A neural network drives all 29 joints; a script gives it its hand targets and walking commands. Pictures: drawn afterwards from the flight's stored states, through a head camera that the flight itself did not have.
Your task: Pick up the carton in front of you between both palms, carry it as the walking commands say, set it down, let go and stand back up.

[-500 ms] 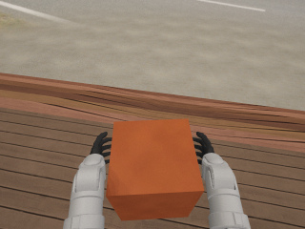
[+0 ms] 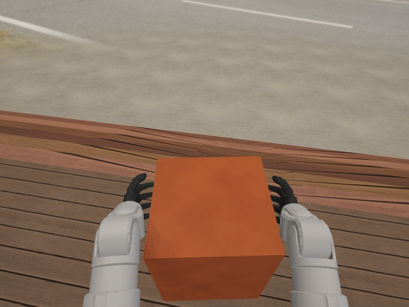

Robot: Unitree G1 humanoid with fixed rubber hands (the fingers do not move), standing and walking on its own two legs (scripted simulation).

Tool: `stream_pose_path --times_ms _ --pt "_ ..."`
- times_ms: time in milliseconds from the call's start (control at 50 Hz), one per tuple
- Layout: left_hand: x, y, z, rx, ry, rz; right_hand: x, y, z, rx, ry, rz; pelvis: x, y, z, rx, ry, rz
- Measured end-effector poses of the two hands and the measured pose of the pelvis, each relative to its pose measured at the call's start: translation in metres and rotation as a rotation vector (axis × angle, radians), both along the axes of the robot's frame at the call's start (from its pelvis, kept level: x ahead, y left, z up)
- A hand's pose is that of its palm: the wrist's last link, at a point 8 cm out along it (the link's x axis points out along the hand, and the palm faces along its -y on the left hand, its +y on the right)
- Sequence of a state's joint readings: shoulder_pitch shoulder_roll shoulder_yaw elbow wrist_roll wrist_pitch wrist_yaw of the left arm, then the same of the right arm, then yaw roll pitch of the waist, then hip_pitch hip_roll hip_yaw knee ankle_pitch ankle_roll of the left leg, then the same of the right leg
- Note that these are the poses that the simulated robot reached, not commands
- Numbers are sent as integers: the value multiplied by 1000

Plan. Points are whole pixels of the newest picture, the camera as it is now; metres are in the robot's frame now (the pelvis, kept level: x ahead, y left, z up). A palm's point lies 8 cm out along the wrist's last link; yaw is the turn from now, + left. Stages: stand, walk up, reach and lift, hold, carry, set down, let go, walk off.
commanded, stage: carry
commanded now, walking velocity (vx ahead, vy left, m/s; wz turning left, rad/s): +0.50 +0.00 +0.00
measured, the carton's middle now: (210, 231) +0.28 -0.01 +0.01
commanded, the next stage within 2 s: none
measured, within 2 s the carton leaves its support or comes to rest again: neither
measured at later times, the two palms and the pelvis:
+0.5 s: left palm (161, 130) +0.53 +0.11 +0.09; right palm (272, 135) +0.52 -0.19 +0.08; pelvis +0.26 -0.02 -0.01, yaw -1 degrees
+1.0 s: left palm (169, 74) +0.90 +0.12 +0.08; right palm (248, 75) +0.88 -0.18 +0.09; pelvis +0.58 -0.02 -0.03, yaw -2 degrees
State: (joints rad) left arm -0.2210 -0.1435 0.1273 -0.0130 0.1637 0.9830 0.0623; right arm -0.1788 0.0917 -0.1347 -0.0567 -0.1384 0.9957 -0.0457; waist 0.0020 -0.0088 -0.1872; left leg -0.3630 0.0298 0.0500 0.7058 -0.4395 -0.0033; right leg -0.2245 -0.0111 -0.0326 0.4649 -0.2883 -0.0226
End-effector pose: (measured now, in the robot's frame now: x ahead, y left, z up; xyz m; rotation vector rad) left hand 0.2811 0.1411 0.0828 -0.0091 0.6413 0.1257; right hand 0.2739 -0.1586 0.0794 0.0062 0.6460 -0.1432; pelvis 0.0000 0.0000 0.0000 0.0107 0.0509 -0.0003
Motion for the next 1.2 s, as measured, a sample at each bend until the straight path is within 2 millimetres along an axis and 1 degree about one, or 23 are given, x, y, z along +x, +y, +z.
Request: stream_pose_path --times_ms 60,120,160,200,260,320,380,440,520,540,580,620,680,720,800,880,920,960,1000,1060,1100,1140,1200 --pt "15 3 6 3 27 14 21 4 8 11 28 7 20 2 5 17 23 1" --pt "36 14 11 -12 19 36 46 14 14 22 19 6 45 8 4 21 32 -1" --pt "52 22 10 -28 -2 47 62 23 13 38 -1 -5 64 13 -4 17 29 -13" --pt "67 27 5 -44 11 51 74 27 9 34 10 -8 83 16 -7 21 34 -32" --pt "91 24 3 -38 70 31 91 24 3 37 70 -28 110 18 -2 2 39 -43" --pt "126 14 7 -39 93 3 116 14 7 40 91 -64 140 15 4 -10 41 -43" --pt "166 1 13 -41 78 -15 151 2 13 47 76 -88 173 8 5 -15 41 -40" --pt "209 -13 13 -40 59 -18 194 -12 13 56 57 -96 213 -4 0 -14 36 -38" --pt "267 -31 2 -32 31 -1 258 -31 -1 69 30 -80 271 -26 -20 -23 14 -16" --pt "280 -34 -2 -26 41 4 273 -34 -5 70 41 -71 282 -30 -21 -29 15 -11" --pt "299 -36 -10 -21 85 22 298 -36 -11 67 86 -51 303 -37 -16 -24 21 6" --pt "315 -36 -13 -23 122 45 321 -35 -13 75 124 -40 324 -43 -9 -14 28 14" --pt "342 -33 -8 -26 128 75 357 -32 -9 65 131 -4 358 -48 2 -1 34 13" --pt "365 -31 -2 -26 108 85 383 -31 -3 62 111 10 382 -49 6 6 36 8" --pt "423 -30 12 -33 45 80 438 -30 11 59 47 7 435 -47 6 8 34 -3" --pt "493 -27 19 -50 -14 59 501 -26 19 53 -13 -18 494 -38 -3 -3 25 -13" --pt "534 -24 16 -50 -30 37 537 -23 20 33 -30 -25 526 -33 -12 -7 16 -21" --pt "578 -21 10 -40 -42 0 575 -21 17 9 -42 -36 558 -25 -26 -12 1 -34" --pt "619 -21 1 -24 -16 -43 608 -20 11 -16 -15 -50 583 -19 -33 -2 -1 -33" --pt "668 -25 -8 -10 76 -86 646 -23 0 -31 78 -73 613 -12 -26 -8 9 -35" --pt "697 -28 -9 -11 115 -96 669 -26 -3 -29 118 -83 633 -9 -19 -15 16 -36" --pt "726 -31 -6 -4 124 -95 697 -28 -1 -28 127 -88 654 -7 -13 -22 22 -36" --pt "770 -32 2 -1 101 -89 745 -29 9 -24 105 -83 687 -7 -9 -28 31 -35"
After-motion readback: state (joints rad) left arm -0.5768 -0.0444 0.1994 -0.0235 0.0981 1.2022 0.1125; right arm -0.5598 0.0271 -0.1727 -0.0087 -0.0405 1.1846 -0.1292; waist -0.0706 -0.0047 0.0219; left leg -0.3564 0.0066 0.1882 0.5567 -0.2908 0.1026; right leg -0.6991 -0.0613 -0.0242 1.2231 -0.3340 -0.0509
